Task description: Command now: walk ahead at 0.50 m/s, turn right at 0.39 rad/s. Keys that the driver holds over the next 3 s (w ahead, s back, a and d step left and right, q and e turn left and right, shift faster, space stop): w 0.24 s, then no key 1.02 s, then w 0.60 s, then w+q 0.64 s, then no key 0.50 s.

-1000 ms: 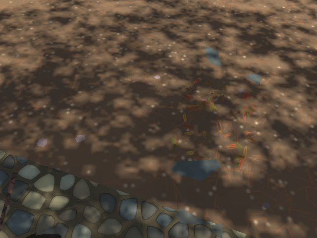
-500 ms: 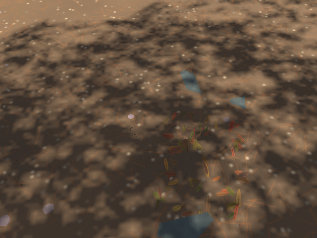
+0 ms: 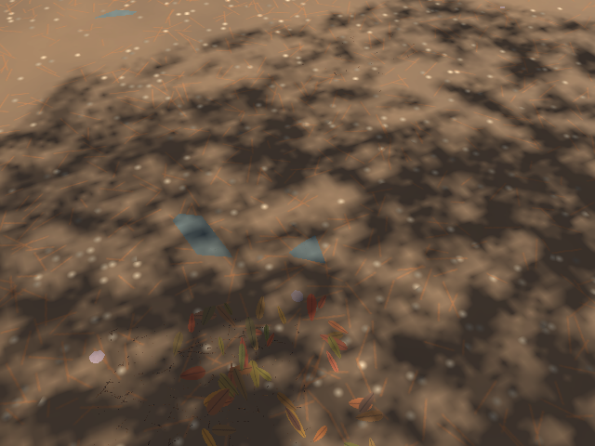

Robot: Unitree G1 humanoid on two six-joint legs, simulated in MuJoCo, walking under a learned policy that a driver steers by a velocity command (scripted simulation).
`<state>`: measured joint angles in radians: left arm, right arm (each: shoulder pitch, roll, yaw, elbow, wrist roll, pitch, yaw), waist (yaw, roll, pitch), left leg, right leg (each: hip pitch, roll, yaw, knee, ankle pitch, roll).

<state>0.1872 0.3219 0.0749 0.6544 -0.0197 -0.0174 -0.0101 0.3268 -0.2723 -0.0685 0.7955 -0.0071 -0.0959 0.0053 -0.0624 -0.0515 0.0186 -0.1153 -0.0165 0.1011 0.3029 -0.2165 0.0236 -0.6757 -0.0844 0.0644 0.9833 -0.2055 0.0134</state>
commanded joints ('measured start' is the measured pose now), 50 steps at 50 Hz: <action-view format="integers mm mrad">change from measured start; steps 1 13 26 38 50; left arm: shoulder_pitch -50 253 24 116 116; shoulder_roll -4 183 94 55 21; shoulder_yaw -14 45 11 -13 -15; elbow -71 -25 69 179 288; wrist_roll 3 15 28 32 27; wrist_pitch -22 -32 -44 39 43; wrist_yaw -15 -10 9 41 50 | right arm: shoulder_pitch -66 54 -149 -279 -294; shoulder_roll -159 -143 -77 -88 -73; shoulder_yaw -34 5 21 16 8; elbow -54 -3 -24 -29 75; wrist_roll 9 28 3 -4 6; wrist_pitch -14 -15 46 75 80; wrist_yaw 0 7 -4 10 -7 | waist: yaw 20 187 61 99 78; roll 110 -113 -33 153 59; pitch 11 -393 -105 -95 -77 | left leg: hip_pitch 1 -614 -282 -89 -38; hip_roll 248 35 86 162 97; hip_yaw -123 -181 -123 -276 -190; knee -153 1000 372 130 191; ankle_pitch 263 -383 187 255 348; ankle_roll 167 -28 -66 98 83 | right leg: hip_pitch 12 1061 477 430 472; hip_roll -11 -307 -101 54 40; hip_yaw -1 645 -20 -43 -49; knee -176 -635 -709 -536 -563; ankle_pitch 149 32 645 -81 36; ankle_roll -7 -365 -230 -19 -17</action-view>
